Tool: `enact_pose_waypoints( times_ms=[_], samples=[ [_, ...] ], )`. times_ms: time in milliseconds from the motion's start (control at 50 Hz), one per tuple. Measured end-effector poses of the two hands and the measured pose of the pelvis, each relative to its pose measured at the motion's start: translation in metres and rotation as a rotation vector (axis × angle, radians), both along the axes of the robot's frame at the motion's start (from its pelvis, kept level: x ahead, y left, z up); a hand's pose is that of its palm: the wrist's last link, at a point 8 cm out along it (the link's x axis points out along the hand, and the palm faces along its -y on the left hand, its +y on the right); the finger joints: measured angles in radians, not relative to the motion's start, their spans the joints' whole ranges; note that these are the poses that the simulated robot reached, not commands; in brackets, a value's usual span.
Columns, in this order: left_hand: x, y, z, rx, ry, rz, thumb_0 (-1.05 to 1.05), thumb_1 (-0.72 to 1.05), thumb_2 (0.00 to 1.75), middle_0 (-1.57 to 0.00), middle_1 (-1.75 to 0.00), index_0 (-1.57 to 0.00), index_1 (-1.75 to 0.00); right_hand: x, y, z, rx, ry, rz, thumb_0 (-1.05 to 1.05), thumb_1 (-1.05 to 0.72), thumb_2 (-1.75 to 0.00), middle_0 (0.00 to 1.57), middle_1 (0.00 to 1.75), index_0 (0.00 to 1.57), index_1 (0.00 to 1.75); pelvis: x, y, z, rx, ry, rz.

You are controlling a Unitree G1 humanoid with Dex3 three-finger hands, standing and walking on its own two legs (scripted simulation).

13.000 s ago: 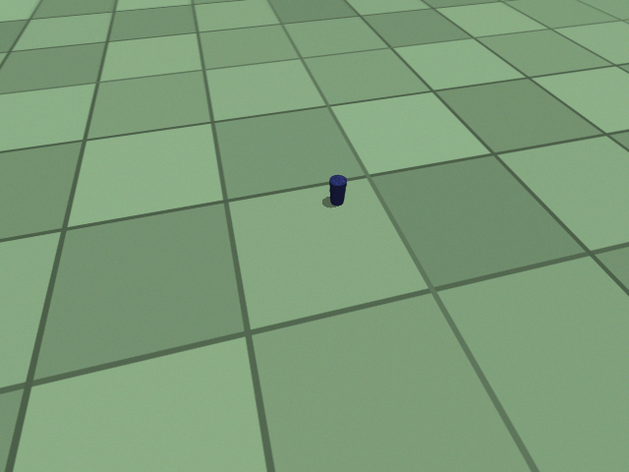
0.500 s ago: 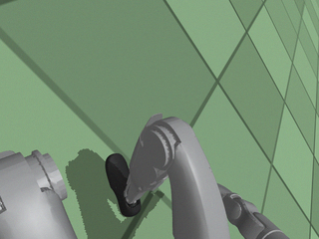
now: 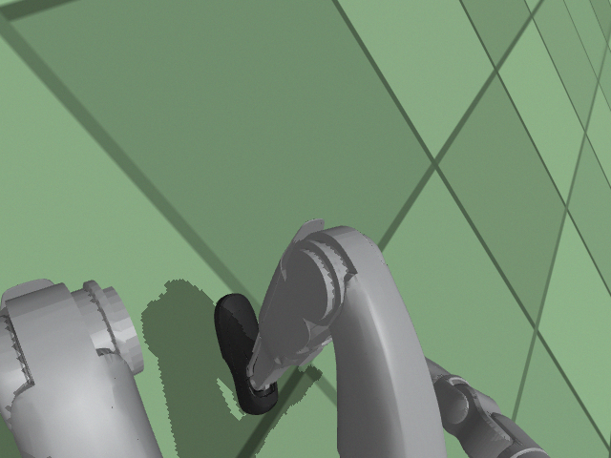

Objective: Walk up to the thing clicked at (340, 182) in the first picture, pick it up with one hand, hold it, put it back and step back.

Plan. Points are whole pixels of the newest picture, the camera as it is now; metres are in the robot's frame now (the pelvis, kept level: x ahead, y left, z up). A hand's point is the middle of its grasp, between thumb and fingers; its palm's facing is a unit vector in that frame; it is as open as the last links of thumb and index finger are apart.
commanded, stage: settle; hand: left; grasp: from the side
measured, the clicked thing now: out of the picture +0.46 +0.28 -0.21
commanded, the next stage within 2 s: lift in 1.64 s
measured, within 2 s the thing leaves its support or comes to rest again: neither
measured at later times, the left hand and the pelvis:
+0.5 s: hand out of the picture +0.43 +0.32 -0.05, palm faces +0.36 -0.93 -0.06, open 10.9 cm; pelvis +0.01 -0.01 +0.03, yaw +5 degrees
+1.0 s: hand out of the picture +0.45 +0.31 +0.01, palm faces +0.35 -0.94 -0.06, open 10.9 cm; pelvis +0.03 -0.01 +0.06, yaw +10 degrees
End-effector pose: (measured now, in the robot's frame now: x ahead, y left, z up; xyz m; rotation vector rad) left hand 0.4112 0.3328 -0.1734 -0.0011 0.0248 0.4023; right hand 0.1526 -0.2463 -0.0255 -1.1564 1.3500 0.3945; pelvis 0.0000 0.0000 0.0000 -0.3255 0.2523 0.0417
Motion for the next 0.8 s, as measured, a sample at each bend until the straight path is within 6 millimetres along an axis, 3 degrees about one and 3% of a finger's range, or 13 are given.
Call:
enact_pose_waypoints(
  times_ms=[340, 580, 800],
  samples=[
    [-0.013, 0.030, 0.095, 0.050, -0.031, -0.031, -0.01, -0.50, 1.01, -0.71, -1.02, -0.67, -1.07, 0.012, -0.002, -0.003, 0.143, -0.126, -0.182, -0.01, -0.91, -0.90, 0.21, 0.30, 0.21, 0.30, 0.005, -0.003, 0.019, 0.050, 0.124, 0.038],
    [-0.022, 0.028, 0.137, 0.062, 0.012, -0.035, -0.01, -0.50, 1.02, -0.71, -1.02, -0.67, -1.07, 0.013, -0.006, -0.019, 0.230, -0.139, -0.327, 0.00, -0.90, -0.90, 0.21, 0.30, 0.21, 0.30, 0.013, -0.010, 0.032, 0.103, 0.219, 0.067],
    [-0.010, 0.026, 0.166, 0.053, 0.032, -0.044, -0.01, -0.50, 1.02, -0.71, -1.01, -0.67, -1.06, 0.022, -0.009, -0.021, 0.271, -0.167, -0.416, 0.00, -0.91, -0.90, 0.21, 0.30, 0.21, 0.30, 0.024, -0.013, 0.047, 0.135, 0.295, 0.078]
  ],
)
